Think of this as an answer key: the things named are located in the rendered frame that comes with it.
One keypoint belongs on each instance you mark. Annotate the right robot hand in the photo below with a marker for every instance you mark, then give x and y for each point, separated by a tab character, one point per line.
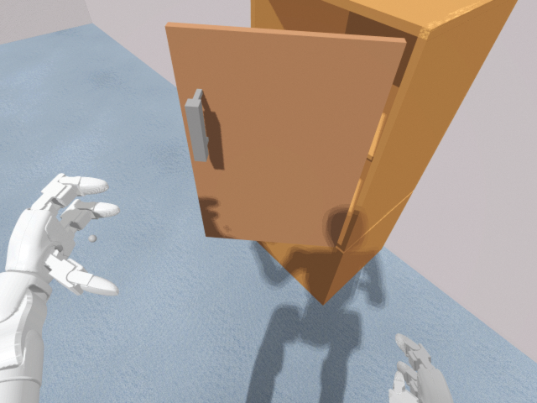
428	385

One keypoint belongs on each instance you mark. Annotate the cupboard door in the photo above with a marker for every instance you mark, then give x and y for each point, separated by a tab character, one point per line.
290	117

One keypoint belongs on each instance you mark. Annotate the robot left forearm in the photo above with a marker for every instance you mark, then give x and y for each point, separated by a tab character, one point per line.
23	297

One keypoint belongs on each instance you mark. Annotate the left robot hand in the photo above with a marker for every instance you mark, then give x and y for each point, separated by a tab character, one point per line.
32	244

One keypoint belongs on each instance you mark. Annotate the handle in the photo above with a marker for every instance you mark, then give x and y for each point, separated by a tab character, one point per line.
195	120

